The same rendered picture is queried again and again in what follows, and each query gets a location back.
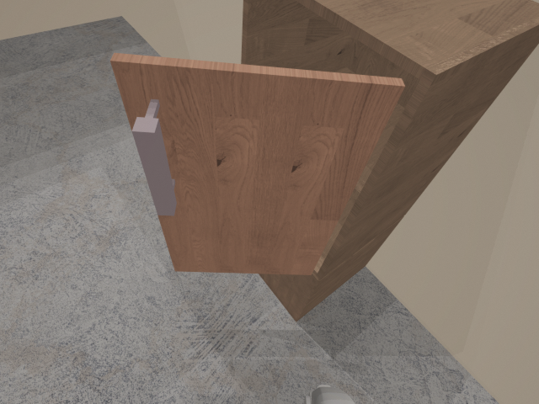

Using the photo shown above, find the handle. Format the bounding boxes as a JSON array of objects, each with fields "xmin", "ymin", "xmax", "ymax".
[{"xmin": 132, "ymin": 99, "xmax": 177, "ymax": 216}]

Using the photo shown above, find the cupboard door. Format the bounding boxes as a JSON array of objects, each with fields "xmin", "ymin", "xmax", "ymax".
[{"xmin": 110, "ymin": 53, "xmax": 405, "ymax": 275}]

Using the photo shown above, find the robot right thigh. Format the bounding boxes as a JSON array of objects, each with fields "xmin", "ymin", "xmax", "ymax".
[{"xmin": 304, "ymin": 387, "xmax": 355, "ymax": 404}]

